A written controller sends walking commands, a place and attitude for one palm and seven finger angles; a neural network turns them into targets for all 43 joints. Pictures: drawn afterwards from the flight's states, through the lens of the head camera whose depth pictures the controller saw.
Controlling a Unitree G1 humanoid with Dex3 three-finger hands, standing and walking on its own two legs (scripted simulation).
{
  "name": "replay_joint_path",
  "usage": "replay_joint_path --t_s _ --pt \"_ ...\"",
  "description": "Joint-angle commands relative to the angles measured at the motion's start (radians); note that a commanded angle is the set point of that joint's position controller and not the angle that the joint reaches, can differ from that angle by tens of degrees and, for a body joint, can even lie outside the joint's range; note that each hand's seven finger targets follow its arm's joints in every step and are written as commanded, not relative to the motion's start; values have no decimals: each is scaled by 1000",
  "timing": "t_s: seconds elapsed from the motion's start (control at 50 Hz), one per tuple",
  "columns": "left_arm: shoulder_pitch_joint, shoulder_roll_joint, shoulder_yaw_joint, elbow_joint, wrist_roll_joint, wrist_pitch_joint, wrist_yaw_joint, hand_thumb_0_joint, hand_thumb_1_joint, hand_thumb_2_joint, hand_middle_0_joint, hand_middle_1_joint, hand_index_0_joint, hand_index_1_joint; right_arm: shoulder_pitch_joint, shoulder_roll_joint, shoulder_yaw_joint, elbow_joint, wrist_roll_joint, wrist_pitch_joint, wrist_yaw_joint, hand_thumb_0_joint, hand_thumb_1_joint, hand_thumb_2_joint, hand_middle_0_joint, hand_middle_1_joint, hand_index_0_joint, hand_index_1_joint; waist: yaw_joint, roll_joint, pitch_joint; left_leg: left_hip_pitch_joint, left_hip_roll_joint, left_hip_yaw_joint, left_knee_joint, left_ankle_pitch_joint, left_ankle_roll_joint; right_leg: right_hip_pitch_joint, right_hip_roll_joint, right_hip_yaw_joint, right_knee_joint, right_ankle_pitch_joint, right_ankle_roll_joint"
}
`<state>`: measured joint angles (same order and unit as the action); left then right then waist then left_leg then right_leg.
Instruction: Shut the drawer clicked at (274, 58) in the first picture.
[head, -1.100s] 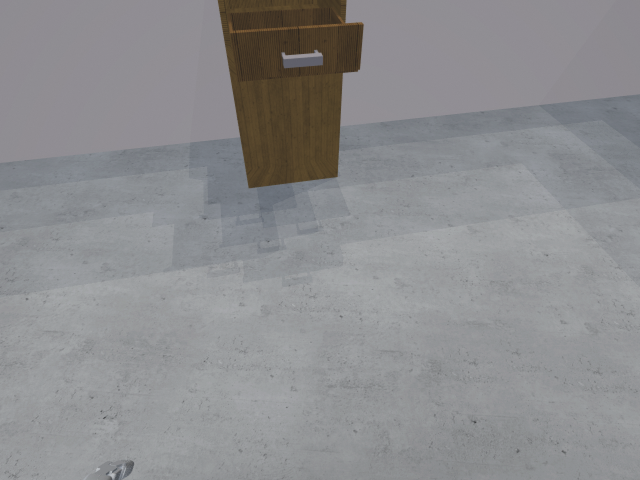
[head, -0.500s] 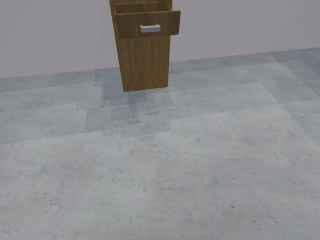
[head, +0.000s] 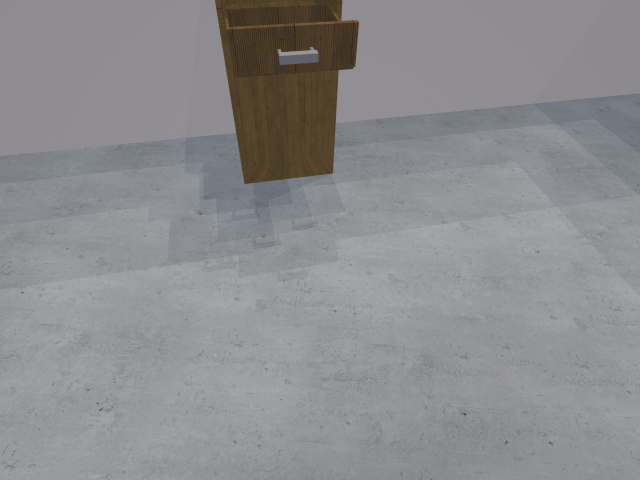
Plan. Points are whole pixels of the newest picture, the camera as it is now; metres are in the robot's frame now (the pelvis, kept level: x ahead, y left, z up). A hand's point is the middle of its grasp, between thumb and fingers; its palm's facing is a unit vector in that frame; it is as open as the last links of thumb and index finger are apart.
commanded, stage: look at it before walking up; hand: left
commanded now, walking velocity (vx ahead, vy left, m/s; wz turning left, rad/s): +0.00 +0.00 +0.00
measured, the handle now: (297, 54) +1.28 +0.15 -0.02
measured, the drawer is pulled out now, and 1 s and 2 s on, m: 0.30 0.30 0.30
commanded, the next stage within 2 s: walk to a spot facing it in 0.34 s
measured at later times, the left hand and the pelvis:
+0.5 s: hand out of the picture +0.08 +0.25 -0.16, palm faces -0.02 -0.94 -0.33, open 7.3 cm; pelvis +0.01 +0.00 +0.00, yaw +0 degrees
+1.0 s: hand out of the picture +0.07 +0.14 -0.17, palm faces -0.08 -0.98 -0.16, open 7.3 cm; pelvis +0.14 -0.03 +0.00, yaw -11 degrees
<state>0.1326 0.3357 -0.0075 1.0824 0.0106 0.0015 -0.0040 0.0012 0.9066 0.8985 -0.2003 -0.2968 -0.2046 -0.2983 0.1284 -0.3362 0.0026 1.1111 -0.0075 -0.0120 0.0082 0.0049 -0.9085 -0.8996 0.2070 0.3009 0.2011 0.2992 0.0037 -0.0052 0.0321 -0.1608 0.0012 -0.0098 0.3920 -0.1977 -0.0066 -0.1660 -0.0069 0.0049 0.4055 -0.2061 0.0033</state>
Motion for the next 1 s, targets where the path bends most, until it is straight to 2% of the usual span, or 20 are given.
replay_joint_path --t_s 0.0,0.42,0.46,0.48,0.52,0.58,0.62,0.64,0.68,0.7,0.72,0.74,0.76,0.78,0.8,0.82,0.84,0.86,0.9,0.98 --pt "-36 208 41 -62 2 -27 15 0 900 900 -200 -300 -200 -300 -47 -204 -40 -69 0 -24 -19 0 -900 -900 200 300 200 300 -3 -5 -66 16 115 -102 -68 120 38 7 -113 102 -76 88 -35" --pt "-33 210 39 -57 2 -26 13 0 900 900 -200 -300 -200 -300 -63 -209 -37 -67 0 -23 -20 0 -900 -900 200 300 200 300 -1 7 -64 39 119 -99 -89 126 36 20 -110 100 -90 101 -30" --pt "39 91 13 -28 1 -5 16 0 900 900 -200 -300 -200 -300 2 -86 -9 -37 -8 -7 -16 0 -900 -900 200 300 200 300 -1 3 -82 54 114 -63 -64 6 16 7 -98 99 -75 -29 -17" --pt "59 88 15 -26 5 3 13 0 900 900 -200 -300 -200 -300 28 -84 -11 -38 -10 0 -15 0 -900 -900 200 300 200 300 -2 -5 -73 44 112 -56 -54 -111 18 -18 -87 111 -71 -143 -23" --pt "72 95 26 -40 11 14 0 0 900 900 -200 -300 -200 -300 39 -99 -22 -44 -17 7 -13 0 -900 -900 200 300 200 300 -1 7 19 -27 115 -66 -76 -332 28 -100 -65 128 -66 -311 -37" --pt "103 85 40 -68 16 13 -14 0 900 900 -200 -300 -200 -300 71 -126 -43 -64 -17 6 -13 0 -900 -900 200 300 200 300 -4 52 82 -50 164 -116 -96 -473 65 -197 -16 114 29 -360 -49" --pt "126 44 45 -86 14 2 -20 0 900 900 -200 -300 -200 -300 113 -142 -57 -69 -15 -5 -18 0 -900 -900 200 300 200 300 -12 111 96 4 237 -183 -131 -463 110 -268 23 52 167 -266 -44" --pt "126 22 44 -96 13 -6 -23 0 900 900 -200 -300 -200 -300 140 -148 -66 -69 -13 -13 -20 0 -900 -900 200 300 200 300 -18 141 80 47 284 -217 -136 -396 135 -292 35 -2 235 -204 -35" --pt "115 0 49 -114 13 -17 -27 0 900 900 -200 -300 -200 -300 164 -132 -74 -70 -11 -23 -20 0 -900 -900 200 300 200 300 -22 152 75 75 320 -191 -111 -252 163 -303 8 -30 267 -230 -26" --pt "142 -13 52 -111 13 -23 -27 0 900 900 -200 -300 -200 -300 159 -117 -72 -72 -12 -26 -21 0 -900 -900 200 300 200 300 -6 144 74 47 309 -146 -61 -173 153 -255 -2 -41 226 -219 -26" --pt "219 -20 58 -87 14 -29 -26 0 900 900 -200 -300 -200 -300 134 -97 -69 -79 -12 -26 -21 0 -900 -900 200 300 200 300 35 109 52 -29 265 -64 65 -104 117 -112 -1 -38 124 -155 -37" --pt "327 16 72 -52 18 -40 -20 0 900 900 -200 -300 -200 -300 104 -49 -61 -96 -9 -29 -19 0 -900 -900 200 300 200 300 84 -39 26 -212 169 53 294 -102 55 94 -69 123 5 -136 -79" --pt "471 124 98 -7 21 -51 -3 0 900 900 -200 -300 -200 -300 44 34 -41 -150 -2 -40 -10 0 -900 -900 200 300 200 300 128 -368 17 -518 31 189 595 -312 -5 284 -310 513 -156 -49 -177" --pt "552 120 89 19 2 -56 13 0 900 900 -200 -300 -200 -300 -38 -2 -45 -181 -11 -46 -10 0 -900 -900 200 300 200 300 150 -287 45 -589 48 83 707 -379 2 281 -360 613 -165 137 -225" --pt "536 85 85 26 6 -62 20 0 900 900 -200 -300 -200 -300 -51 4 -48 -179 -12 -51 -10 0 -900 -900 200 300 200 300 135 -260 75 -618 80 45 762 -323 7 280 -335 561 -138 275 -240" --pt "508 42 77 18 9 -61 23 0 900 900 -200 -300 -200 -300 -56 22 -50 -174 -12 -52 -10 0 -900 -900 200 300 200 300 113 -136 89 -632 98 44 783 -278 0 271 -324 502 -119 319 -259" --pt "476 27 71 6 13 -62 25 0 900 900 -200 -300 -200 -300 -44 36 -50 -169 -13 -51 -7 0 -900 -900 200 300 200 300 88 -64 81 -620 113 41 771 -249 -5 253 -306 447 -110 302 -255" --pt "456 7 66 0 15 -66 25 0 900 900 -200 -300 -200 -300 -40 50 -50 -160 -15 -45 -3 0 -900 -900 200 300 200 300 71 -32 80 -594 113 55 756 -211 -13 216 -279 390 -121 296 -235" --pt "418 -6 64 -9 16 -74 27 0 900 900 -200 -300 -200 -300 -2 78 -54 -150 -13 -33 7 0 -900 -900 200 300 200 300 30 -44 67 -546 112 77 704 -134 -27 164 -239 295 -156 271 -211" --pt "426 -39 55 14 16 -80 31 0 900 900 -200 -300 -200 -300 -46 107 -55 -174 -5 -25 19 0 -900 -900 200 300 200 300 22 -119 103 -502 96 114 568 -14 -29 100 -182 211 -200 313 -178"
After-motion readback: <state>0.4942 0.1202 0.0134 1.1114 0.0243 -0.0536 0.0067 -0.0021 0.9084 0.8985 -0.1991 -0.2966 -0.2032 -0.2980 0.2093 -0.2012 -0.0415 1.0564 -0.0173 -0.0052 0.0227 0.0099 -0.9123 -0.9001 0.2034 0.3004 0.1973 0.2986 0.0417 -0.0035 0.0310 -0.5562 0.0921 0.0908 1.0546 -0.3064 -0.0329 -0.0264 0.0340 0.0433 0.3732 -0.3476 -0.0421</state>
